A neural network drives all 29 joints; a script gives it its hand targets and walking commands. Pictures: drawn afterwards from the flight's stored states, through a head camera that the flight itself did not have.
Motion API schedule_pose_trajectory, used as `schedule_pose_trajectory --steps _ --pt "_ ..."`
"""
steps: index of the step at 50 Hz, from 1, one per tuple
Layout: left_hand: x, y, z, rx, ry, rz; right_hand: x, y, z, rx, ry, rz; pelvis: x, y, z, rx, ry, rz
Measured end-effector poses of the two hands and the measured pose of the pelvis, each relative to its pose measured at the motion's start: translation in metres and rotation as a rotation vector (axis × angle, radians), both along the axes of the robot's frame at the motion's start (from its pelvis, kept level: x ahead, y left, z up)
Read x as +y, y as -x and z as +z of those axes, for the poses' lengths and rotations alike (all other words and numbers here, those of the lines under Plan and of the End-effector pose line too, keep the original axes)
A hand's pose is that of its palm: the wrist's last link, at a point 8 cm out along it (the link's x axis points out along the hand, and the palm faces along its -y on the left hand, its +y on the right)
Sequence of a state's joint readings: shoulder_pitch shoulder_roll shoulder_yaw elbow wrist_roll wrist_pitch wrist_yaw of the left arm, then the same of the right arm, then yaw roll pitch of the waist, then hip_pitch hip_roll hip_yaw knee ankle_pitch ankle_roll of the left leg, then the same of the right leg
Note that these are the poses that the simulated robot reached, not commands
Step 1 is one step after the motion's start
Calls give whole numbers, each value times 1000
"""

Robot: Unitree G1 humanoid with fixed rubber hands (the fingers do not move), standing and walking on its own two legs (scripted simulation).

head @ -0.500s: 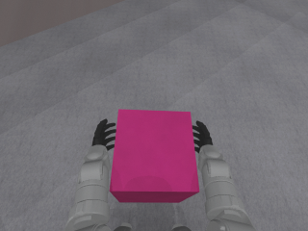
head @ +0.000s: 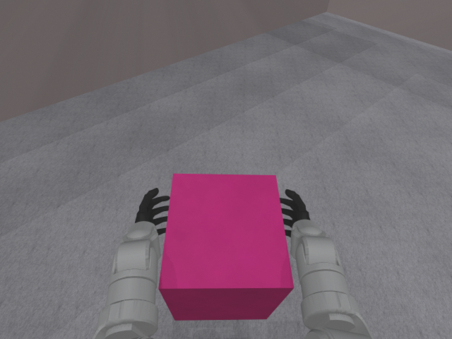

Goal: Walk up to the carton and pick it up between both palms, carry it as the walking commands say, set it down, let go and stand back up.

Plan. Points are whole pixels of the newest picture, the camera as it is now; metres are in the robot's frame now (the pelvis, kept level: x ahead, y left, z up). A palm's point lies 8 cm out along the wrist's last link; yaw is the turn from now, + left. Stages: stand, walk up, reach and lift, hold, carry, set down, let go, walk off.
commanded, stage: reach and lift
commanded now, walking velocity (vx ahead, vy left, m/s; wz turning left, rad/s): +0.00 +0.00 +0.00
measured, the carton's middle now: (222, 251) +0.31 +0.00 -0.05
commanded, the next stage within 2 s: hold in 1.20 s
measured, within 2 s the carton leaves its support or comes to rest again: neither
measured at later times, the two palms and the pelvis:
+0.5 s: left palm (140, 221) +0.30 +0.15 +0.07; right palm (306, 220) +0.31 -0.14 +0.06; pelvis +0.01 +0.00 +0.01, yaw +0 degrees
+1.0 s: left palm (144, 221) +0.31 +0.14 +0.06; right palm (308, 224) +0.30 -0.15 +0.06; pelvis +0.02 +0.00 +0.01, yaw +0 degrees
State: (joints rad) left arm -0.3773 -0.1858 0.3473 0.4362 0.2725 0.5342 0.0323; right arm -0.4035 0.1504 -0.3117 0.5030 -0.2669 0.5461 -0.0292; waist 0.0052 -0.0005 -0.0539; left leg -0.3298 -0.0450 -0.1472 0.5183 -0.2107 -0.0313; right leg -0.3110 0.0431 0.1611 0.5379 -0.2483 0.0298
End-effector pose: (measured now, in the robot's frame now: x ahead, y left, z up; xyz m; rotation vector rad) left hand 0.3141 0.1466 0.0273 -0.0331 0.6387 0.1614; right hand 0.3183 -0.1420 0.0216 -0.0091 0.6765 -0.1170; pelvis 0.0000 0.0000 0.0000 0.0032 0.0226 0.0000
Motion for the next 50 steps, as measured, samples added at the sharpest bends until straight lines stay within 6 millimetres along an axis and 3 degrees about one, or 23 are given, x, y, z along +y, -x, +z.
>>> schedule_pose_trajectory --steps 13,22,35,50 --pt "-1 10 31 -25 -4 2 -2 7 34 -25 21 18 -5 -3 5 -101 -2 4" --pt "0 12 42 -10 -22 -1 0 11 39 -11 5 14 -4 -6 6 -159 -2 5" --pt "-1 9 31 28 -25 -26 -1 12 32 27 25 5 0 -10 7 -146 -2 1" --pt "-4 8 35 19 -36 -43 -4 16 34 19 26 -5 -2 -15 9 -139 -1 7"
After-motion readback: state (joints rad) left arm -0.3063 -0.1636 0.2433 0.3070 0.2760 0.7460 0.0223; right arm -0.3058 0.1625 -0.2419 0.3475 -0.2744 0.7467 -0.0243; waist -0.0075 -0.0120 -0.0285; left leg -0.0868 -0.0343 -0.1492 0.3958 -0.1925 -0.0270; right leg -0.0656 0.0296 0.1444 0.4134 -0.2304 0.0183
